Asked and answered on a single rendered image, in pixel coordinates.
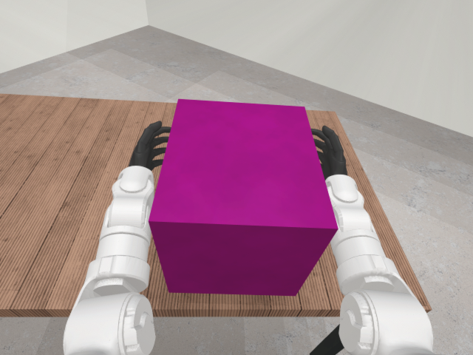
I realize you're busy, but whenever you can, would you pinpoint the table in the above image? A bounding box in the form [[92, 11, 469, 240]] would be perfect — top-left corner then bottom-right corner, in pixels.
[[0, 94, 432, 355]]

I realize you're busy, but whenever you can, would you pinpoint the robot left upper arm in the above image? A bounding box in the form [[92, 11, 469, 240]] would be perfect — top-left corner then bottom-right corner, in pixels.
[[64, 292, 156, 355]]

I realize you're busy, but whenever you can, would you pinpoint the robot left forearm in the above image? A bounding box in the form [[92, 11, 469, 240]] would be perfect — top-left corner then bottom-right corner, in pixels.
[[64, 166, 154, 355]]

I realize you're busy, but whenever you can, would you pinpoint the robot left hand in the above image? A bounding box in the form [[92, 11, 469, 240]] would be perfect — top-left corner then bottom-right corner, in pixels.
[[129, 121, 171, 171]]

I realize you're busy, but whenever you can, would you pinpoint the robot right hand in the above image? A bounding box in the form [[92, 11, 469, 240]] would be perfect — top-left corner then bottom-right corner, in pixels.
[[311, 126, 348, 180]]

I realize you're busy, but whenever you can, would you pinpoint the robot right forearm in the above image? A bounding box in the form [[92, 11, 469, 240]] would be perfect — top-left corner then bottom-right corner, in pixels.
[[325, 175, 433, 347]]

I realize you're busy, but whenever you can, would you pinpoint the carton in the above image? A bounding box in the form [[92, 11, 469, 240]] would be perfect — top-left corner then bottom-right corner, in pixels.
[[149, 99, 338, 296]]

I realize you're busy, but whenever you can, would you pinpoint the robot right upper arm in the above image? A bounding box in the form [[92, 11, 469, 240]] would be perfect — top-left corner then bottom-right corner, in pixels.
[[338, 288, 441, 355]]

